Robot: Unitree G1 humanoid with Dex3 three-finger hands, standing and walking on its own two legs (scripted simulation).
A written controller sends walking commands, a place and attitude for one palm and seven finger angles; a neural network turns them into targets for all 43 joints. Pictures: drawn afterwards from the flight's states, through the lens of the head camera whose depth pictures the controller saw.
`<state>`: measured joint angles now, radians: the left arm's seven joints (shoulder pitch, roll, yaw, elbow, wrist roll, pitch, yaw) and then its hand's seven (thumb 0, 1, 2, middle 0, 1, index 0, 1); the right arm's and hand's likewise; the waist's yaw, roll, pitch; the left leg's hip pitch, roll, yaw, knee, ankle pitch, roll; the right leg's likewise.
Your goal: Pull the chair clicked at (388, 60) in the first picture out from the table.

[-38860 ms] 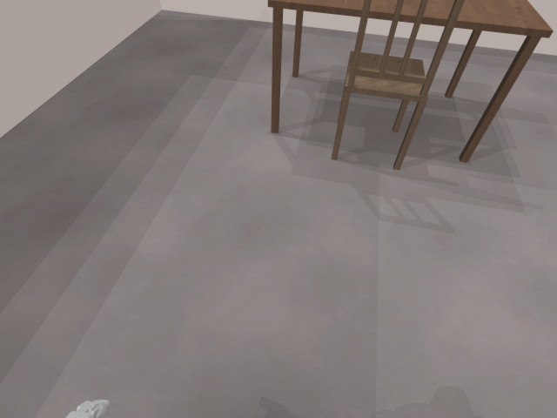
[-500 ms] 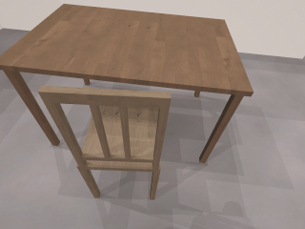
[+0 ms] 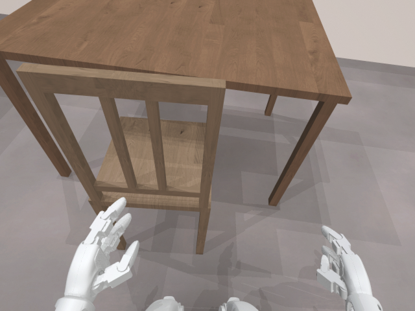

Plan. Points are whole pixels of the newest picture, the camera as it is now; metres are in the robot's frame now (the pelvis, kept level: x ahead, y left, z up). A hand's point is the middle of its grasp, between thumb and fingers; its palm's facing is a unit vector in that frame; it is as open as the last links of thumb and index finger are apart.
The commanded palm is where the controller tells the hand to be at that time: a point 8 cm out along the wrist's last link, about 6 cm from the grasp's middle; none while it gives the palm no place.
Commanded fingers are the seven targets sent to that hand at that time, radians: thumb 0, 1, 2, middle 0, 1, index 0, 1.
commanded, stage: raise the hand toward the chair's back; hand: left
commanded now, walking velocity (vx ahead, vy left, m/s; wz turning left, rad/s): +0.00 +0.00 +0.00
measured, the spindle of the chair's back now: (121, 149) +0.47 +0.23 +0.00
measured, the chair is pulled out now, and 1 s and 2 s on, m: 0.16 0.16 0.16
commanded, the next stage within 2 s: aim the fingers beside a spindle in 1.70 s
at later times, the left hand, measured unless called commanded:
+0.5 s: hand (103, 248) +0.22 +0.19 +0.03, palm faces +0.04 -1.00 -0.04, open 13.4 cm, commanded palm +0.19 +0.25 +0.03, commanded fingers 0.00 -0.17 0.44 -0.09 -0.13 -0.09 -0.13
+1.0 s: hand (80, 244) +0.23 +0.23 +0.04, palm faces +0.02 -1.00 -0.05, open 16.7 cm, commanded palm +0.21 +0.28 +0.04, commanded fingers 0.00 -0.50 0.30 -0.06 -0.08 -0.06 -0.08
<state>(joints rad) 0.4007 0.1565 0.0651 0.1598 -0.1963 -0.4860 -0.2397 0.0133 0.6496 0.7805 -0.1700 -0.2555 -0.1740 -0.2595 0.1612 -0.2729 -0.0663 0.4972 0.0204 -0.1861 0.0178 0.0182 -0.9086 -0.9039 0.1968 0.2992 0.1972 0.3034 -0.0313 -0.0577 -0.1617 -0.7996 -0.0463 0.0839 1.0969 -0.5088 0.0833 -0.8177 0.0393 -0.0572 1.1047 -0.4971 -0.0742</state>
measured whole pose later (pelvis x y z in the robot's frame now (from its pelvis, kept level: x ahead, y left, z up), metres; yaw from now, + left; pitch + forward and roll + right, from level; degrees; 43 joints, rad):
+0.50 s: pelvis +0.01 -0.01 -0.01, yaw +2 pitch +17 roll -2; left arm 0.42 0.23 0.20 0.02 -0.30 -0.43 -0.28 0.01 0.05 0.53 -0.11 -0.17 -0.11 -0.17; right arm 0.24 -0.21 0.00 0.58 0.03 -0.18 -0.04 0.02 -0.90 -0.90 0.20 0.30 0.20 0.30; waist -0.02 0.03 -0.15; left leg -0.92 -0.02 0.01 1.15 -0.53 0.05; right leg -0.90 0.06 -0.13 1.09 -0.51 -0.09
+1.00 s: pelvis +0.01 +0.02 +0.00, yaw +2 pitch +16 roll -4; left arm 0.35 0.27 0.16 0.03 -0.28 -0.43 -0.27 -0.01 -0.46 0.31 -0.06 -0.08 -0.06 -0.09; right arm 0.20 -0.23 0.03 0.50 0.03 -0.17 -0.03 0.01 -0.90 -0.90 0.20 0.30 0.20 0.30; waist 0.00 0.03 -0.15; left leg -0.90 -0.05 0.02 1.13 -0.52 0.10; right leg -0.86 0.04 -0.12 1.06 -0.49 -0.05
